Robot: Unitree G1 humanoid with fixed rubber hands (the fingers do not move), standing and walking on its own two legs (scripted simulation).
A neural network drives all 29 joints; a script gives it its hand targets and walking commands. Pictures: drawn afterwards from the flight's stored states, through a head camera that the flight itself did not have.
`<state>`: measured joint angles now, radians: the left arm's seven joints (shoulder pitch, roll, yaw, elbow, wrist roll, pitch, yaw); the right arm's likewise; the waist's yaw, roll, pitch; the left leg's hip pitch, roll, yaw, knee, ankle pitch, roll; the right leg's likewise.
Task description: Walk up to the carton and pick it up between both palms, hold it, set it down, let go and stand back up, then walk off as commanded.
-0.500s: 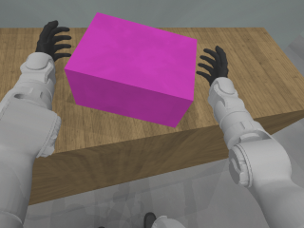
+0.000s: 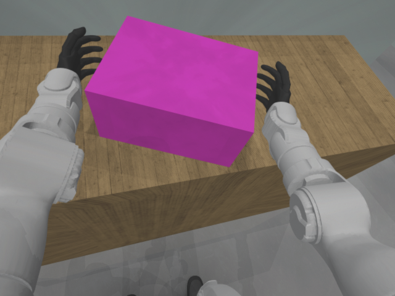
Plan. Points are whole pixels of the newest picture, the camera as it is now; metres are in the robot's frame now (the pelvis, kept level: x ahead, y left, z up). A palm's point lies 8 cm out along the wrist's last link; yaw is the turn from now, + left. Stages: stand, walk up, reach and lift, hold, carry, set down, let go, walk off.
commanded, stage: reach and lift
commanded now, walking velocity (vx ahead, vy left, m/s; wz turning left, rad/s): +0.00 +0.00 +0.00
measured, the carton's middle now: (179, 93) +0.52 -0.05 +0.05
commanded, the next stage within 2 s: none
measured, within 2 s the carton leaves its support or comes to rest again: leaves its support in 1.14 s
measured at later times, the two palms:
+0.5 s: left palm (73, 71) +0.53 +0.16 +0.10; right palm (276, 104) +0.44 -0.23 +0.10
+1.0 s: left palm (78, 69) +0.53 +0.15 +0.10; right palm (276, 107) +0.43 -0.23 +0.10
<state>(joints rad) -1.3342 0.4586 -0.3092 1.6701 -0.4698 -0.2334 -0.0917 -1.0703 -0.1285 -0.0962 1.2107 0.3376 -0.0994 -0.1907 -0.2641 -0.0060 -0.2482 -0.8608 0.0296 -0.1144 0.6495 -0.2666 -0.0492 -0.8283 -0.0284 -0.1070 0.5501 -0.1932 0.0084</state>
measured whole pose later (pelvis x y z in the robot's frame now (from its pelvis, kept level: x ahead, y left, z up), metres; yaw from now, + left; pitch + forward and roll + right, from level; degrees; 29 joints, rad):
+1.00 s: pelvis +0.00 +0.00 +0.00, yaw +0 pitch +27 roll -2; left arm -1.34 0.43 -0.12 1.68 -0.28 -0.27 -0.15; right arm -1.04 -0.07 -0.34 1.21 0.09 -0.16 -0.19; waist -0.26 -0.01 -0.25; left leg -0.85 0.02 -0.11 0.65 -0.27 -0.05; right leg -0.82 -0.03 -0.11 0.55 -0.20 0.01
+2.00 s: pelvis +0.02 +0.00 +0.02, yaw +1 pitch +19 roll -2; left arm -1.20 0.35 0.18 1.64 -0.02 -0.37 -0.13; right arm -0.87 -0.02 -0.57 1.18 -0.18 -0.33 -0.13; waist -0.21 -0.01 -0.18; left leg -0.59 0.02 -0.11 0.49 -0.23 -0.05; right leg -0.56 -0.04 -0.11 0.40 -0.16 0.01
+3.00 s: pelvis -0.01 +0.00 +0.02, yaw +1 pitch +10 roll -1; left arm -0.99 0.26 0.03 1.30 -0.11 -0.15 -0.06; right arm -0.71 -0.09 -0.29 1.00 0.04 -0.03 -0.15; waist -0.14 -0.01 -0.19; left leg -0.46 0.02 -0.11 0.47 -0.20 -0.05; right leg -0.43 -0.04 -0.11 0.40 -0.14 0.01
